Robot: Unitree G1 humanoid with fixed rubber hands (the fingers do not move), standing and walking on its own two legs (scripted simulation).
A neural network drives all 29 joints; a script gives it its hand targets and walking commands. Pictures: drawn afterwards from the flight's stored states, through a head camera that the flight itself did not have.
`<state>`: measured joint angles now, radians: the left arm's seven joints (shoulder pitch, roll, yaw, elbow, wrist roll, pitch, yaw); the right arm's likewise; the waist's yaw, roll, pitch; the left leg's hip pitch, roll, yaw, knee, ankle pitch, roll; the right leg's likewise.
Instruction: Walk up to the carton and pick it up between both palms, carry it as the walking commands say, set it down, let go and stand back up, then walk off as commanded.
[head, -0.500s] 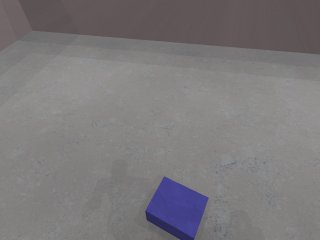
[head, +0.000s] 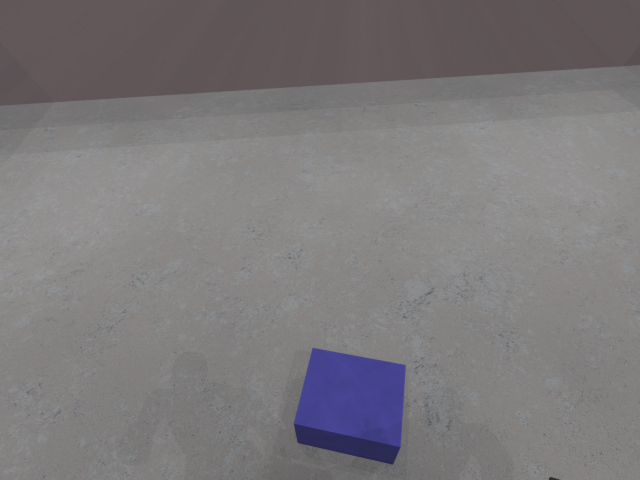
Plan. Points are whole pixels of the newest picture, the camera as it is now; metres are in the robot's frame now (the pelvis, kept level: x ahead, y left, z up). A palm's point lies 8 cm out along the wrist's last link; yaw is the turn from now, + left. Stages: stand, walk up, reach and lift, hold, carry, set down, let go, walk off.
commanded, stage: walk up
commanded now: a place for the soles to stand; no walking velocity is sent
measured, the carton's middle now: (351, 404) +0.49 -0.09 -0.68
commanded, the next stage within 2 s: none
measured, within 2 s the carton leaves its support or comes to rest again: neither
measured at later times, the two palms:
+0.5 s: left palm out of the picture +0.19 +0.34 -0.09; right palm out of the picture +0.09 -0.28 -0.07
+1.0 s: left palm (83, 465) +0.21 +0.32 -0.09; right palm out of the picture +0.02 -0.29 -0.10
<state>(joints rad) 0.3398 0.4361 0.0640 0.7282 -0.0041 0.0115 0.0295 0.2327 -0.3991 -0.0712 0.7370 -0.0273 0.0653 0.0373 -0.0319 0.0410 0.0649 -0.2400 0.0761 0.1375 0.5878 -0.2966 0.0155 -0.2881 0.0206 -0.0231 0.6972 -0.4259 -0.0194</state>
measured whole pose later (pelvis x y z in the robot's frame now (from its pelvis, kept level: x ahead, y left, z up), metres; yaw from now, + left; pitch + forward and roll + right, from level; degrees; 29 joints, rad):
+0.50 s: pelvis +0.03 +0.05 +0.00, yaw -12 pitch -4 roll +0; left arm 0.22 0.44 0.02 0.83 -0.02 0.00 0.01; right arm 0.15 -0.41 -0.03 0.78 0.01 0.01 0.03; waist 0.00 -0.02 0.08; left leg -0.18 0.06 0.15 0.56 -0.31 0.01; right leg -0.22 0.01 0.12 0.58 -0.28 0.02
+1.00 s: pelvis +0.03 +0.04 +0.01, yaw -16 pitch -3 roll +1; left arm 0.15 0.41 0.01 0.94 -0.01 0.01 0.02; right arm 0.14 -0.41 -0.06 0.93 0.01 0.03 0.03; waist -0.02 -0.01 0.10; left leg -0.13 0.07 0.22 0.48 -0.28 0.00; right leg -0.22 0.02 0.17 0.55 -0.26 0.02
